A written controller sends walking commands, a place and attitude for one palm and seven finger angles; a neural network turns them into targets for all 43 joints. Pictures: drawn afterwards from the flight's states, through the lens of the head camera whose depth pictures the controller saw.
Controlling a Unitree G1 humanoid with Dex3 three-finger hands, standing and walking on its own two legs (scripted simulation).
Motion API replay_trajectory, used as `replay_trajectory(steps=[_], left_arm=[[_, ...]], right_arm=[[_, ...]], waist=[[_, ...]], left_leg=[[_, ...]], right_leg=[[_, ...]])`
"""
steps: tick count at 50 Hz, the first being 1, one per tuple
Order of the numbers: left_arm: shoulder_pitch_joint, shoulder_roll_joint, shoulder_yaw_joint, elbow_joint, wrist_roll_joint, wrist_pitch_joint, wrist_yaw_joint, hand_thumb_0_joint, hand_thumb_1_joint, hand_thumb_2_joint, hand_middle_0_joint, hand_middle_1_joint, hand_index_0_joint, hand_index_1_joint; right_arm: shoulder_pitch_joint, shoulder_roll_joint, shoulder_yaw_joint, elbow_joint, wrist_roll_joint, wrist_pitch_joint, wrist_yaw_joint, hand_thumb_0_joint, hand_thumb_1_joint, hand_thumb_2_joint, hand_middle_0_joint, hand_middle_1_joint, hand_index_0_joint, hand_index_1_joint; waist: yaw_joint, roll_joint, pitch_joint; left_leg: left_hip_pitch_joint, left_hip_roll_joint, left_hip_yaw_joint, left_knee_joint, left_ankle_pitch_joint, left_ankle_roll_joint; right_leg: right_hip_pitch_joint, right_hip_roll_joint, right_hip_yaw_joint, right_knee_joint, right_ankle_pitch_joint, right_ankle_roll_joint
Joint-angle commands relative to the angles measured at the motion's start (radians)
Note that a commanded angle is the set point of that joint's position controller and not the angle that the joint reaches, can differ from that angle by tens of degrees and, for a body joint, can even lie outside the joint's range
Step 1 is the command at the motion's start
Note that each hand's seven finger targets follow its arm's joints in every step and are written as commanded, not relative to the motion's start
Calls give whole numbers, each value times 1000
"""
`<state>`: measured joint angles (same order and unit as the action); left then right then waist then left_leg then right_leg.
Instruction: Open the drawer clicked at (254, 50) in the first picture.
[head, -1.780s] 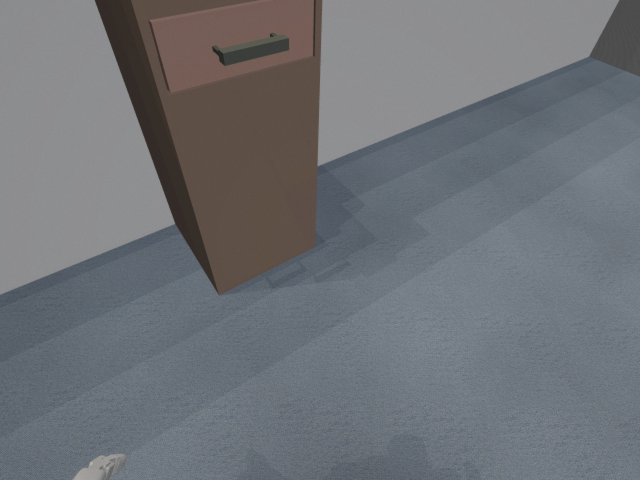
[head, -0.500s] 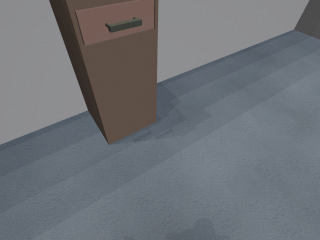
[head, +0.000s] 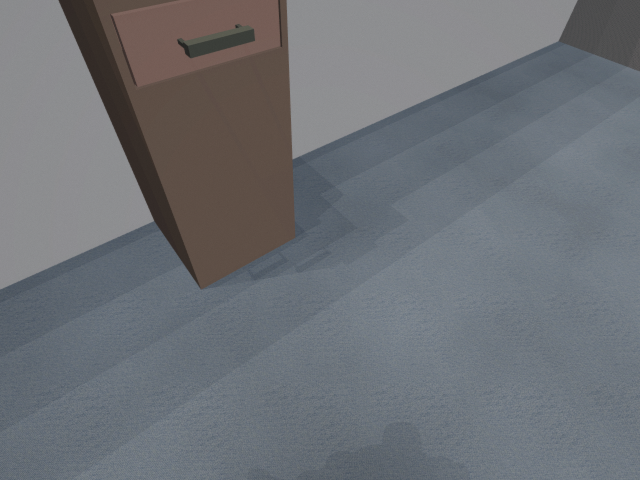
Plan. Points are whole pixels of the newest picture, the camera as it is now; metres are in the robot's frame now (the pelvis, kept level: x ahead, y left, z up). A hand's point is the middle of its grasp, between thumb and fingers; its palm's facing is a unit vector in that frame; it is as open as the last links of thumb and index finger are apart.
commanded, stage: walk to a spot facing it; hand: left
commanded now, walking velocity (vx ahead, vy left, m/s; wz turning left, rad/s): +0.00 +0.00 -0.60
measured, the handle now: (215, 37) +0.97 +0.32 +0.10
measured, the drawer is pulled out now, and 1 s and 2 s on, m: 0.00 0.00 0.00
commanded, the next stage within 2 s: none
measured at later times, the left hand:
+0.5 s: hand out of the picture +0.04 +0.16 -0.15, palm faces -0.15 -0.96 -0.23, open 7.4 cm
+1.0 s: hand (235, 370) +0.31 +0.17 -0.17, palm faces -0.45 -0.87 -0.18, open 7.4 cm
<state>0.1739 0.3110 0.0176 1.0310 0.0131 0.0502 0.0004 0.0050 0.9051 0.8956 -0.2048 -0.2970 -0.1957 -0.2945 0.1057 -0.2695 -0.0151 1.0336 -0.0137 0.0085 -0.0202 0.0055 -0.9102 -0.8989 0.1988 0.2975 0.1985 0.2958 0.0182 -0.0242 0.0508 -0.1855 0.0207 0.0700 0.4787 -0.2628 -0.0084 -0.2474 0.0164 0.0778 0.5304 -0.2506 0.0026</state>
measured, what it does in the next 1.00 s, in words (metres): walks ahead, turning right: left foot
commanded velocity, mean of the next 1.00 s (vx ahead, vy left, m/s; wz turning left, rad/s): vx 0.25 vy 0.00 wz -0.60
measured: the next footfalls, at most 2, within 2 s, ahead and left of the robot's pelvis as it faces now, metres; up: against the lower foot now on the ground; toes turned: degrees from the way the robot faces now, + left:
left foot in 0.72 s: +0.14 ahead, +0.10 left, +0.00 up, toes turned -20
right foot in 1.28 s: +0.30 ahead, -0.18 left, +0.00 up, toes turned -51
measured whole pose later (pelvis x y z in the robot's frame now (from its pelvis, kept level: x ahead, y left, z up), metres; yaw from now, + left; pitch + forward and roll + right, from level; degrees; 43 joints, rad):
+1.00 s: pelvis +0.15 +0.01 +0.01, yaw -32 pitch -1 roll -2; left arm 0.25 0.28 0.12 0.95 0.04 0.04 -0.04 0.01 0.91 0.90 -0.20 -0.30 -0.19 -0.29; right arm 0.42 -0.14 -0.01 1.01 -0.02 -0.07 -0.04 0.01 -0.91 -0.90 0.20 0.30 0.20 0.30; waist 0.01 -0.06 0.00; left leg 0.00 0.03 0.22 0.36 -0.35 0.03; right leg -0.67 -0.03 0.01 1.26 -0.15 0.01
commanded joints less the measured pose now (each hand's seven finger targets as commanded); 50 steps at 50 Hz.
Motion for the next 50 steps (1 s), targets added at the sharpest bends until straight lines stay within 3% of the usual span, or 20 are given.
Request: replay_trajectory(steps=[1,3,6,7,8,9,11,14,24,29,31,34,35,36,37,38,39,42,44,50], left_arm=[[24,88,36,-109,7,-4,-3,0,900,900,-200,-300,-200,-300],[42,68,46,-130,5,1,-7,0,900,900,-200,-300,-200,-300],[171,72,62,-110,12,-11,-14,0,900,900,-200,-300,-200,-300],[201,143,77,-111,23,-27,-6,0,900,900,-200,-300,-200,-300],[194,221,88,-127,20,-33,7,0,900,900,-200,-300,-200,-300],[195,198,85,-135,9,-27,16,0,900,900,-200,-300,-200,-300],[108,136,84,-157,4,-32,16,0,900,900,-200,-300,-200,-300],[127,92,75,-154,-1,-56,8,0,900,900,-200,-300,-200,-300],[248,72,80,-105,9,-86,-4,0,900,900,-200,-300,-200,-300],[231,84,84,-115,14,-83,-1,0,900,900,-200,-300,-200,-300],[205,94,89,-127,16,-79,-1,0,900,900,-200,-300,-200,-300],[114,93,96,-157,8,-70,-5,0,900,900,-200,-300,-200,-300],[105,46,85,-172,5,-72,-8,0,900,900,-200,-300,-200,-300],[126,-19,76,-179,-6,-74,-17,0,900,900,-200,-300,-200,-300],[84,-4,83,-200,5,-79,-19,0,900,900,-200,-300,-200,-300],[49,17,94,-215,16,-81,-26,0,900,900,-200,-300,-200,-300],[67,26,101,-178,26,-70,-32,0,900,900,-200,-300,-200,-300],[130,-27,94,-130,30,-47,-50,0,900,900,-200,-300,-200,-300],[142,-49,89,-123,26,-37,-46,0,900,900,-200,-300,-200,-300],[21,-74,77,-154,21,-21,-48,0,900,900,-200,-300,-200,-300]], right_arm=[[27,-203,-61,-87,0,-4,-13,0,-900,-900,200,300,200,300],[4,-195,-69,-114,-4,-7,-13,0,-900,-900,200,300,200,300],[-53,-180,-77,-143,-4,1,-9,0,-900,-900,200,300,200,300],[-30,-121,-71,-158,2,13,-5,0,-900,-900,200,300,200,300],[-27,-58,-58,-193,3,16,-2,0,-900,-900,200,300,200,300],[-27,-91,-64,-188,4,23,-6,0,-900,-900,200,300,200,300],[-17,-100,-69,-158,1,22,4,0,-900,-900,200,300,200,300],[2,-89,-69,-146,-12,12,15,0,-900,-900,200,300,200,300],[-42,-56,-65,-186,-14,-19,24,0,-900,-900,200,300,200,300],[-52,-44,-62,-214,-5,-33,25,0,-900,-900,200,300,200,300],[-33,-40,-63,-221,2,-41,23,0,-900,-900,200,300,200,300],[124,-55,-66,-179,7,-57,9,0,-900,-900,200,300,200,300],[211,-104,-76,-149,8,-66,-5,0,-900,-900,200,300,200,300],[301,-206,-100,-133,-1,-67,-9,0,-900,-900,200,300,200,300],[319,-233,-99,-146,-4,-63,-8,0,-900,-900,200,300,200,300],[268,-200,-89,-167,-10,-61,-5,0,-900,-900,200,300,200,300],[223,-120,-69,-160,-10,-66,-4,0,-900,-900,200,300,200,300],[210,-45,-38,-145,-4,-89,-11,0,-900,-900,200,300,200,300],[268,-25,-32,-115,0,-98,-19,0,-900,-900,200,300,200,300],[382,8,-19,-49,-1,-105,-28,0,-900,-900,200,300,200,300]], waist=[[-14,188,-47],[-3,225,-48],[66,102,-75],[71,-165,-68],[54,-358,-34],[55,-232,-54],[19,-154,-19],[11,-49,-55],[43,-92,-42],[47,-123,-33],[38,-128,-33],[-42,-111,-64],[-77,9,-103],[-115,310,-156],[-114,317,-80],[-90,182,14],[-49,162,52],[5,172,79],[10,199,59],[-7,157,104]], left_leg=[[31,297,-179,-127,265,135],[-3,347,-169,-117,356,178],[-115,258,-23,128,240,77],[-227,116,61,380,-33,-9],[-392,1,13,588,-338,-47],[-362,26,-100,654,-301,-30],[-378,64,-107,689,-160,-31],[-396,69,-95,659,-44,-50],[-454,59,-75,486,-44,-67],[-327,20,-66,298,-87,-52],[-217,-1,-61,210,-113,-40],[111,-23,-44,-19,-9,-28],[320,71,-113,-105,-63,-13],[454,334,-429,-225,-314,40],[323,494,-591,-322,-441,112],[191,489,-569,-354,-427,146],[103,397,-469,-370,-370,70],[55,258,-155,-311,62,-58],[108,231,-40,-251,366,-79],[169,246,51,-241,539,-54]], right_leg=[[-126,-17,-42,245,-105,13],[-118,-45,-53,339,-247,17],[64,-59,-72,72,-1,10],[100,-196,162,-146,177,-24],[71,-382,494,-252,373,-111],[49,-379,439,-266,281,-165],[11,-278,407,-308,-39,-129],[77,-219,346,-309,-104,-126],[155,-192,397,-338,-182,-187],[79,-174,415,-322,-148,-196],[8,-170,421,-299,-128,-193],[-181,-79,345,-177,-152,-136],[-322,-16,281,-45,-162,-99],[-498,97,122,239,-289,-50],[-554,46,8,429,-318,-13],[-542,-13,15,526,-258,-2],[-507,-24,14,586,-145,7],[-455,-46,-34,677,38,18],[-477,-40,-48,729,74,19],[-584,-54,-104,731,132,18]])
